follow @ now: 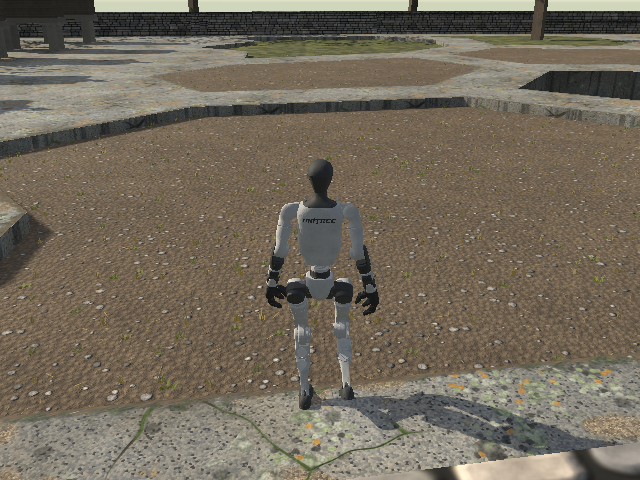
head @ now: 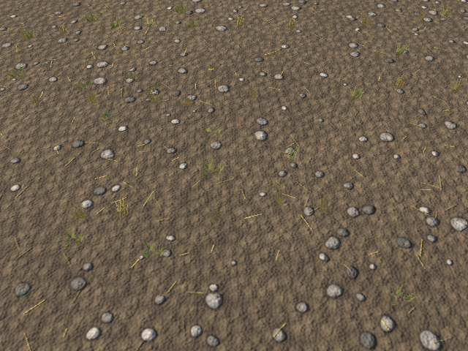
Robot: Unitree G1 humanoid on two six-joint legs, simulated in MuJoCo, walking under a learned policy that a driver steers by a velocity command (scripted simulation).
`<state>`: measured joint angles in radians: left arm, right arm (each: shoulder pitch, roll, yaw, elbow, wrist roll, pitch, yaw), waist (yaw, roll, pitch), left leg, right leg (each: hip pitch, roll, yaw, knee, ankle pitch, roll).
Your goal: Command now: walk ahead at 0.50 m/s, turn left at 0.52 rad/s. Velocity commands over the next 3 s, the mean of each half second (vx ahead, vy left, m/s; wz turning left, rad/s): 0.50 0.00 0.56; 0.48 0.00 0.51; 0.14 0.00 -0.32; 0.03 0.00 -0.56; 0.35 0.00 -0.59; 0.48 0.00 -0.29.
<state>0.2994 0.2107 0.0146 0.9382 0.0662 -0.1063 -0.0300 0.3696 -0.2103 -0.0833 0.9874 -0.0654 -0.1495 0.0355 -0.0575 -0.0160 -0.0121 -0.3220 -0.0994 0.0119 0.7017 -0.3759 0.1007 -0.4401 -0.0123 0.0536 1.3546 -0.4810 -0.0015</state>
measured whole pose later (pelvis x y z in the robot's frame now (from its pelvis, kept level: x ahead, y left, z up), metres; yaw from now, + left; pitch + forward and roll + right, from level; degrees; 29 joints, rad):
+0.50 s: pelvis +0.28 -0.05 -0.17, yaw +17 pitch +1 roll -1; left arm 0.32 0.20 0.04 0.95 -0.01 -0.08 -0.01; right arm 0.40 -0.20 -0.03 0.91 0.08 -0.03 -0.05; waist -0.05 0.04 -0.04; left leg -0.77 -0.03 -0.07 2.01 -0.54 0.05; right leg -0.30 0.00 -0.07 0.54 -0.27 -0.02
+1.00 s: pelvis +0.51 +0.11 -0.17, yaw +33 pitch +3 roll +0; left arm 0.23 0.27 0.07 0.83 -0.01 -0.09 0.01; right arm 0.19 -0.22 -0.06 0.74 0.00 -0.04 0.02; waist 0.03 -0.02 0.02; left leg -0.33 -0.09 0.01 0.47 -0.19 0.10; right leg -0.62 -0.12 0.03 1.23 -0.31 0.02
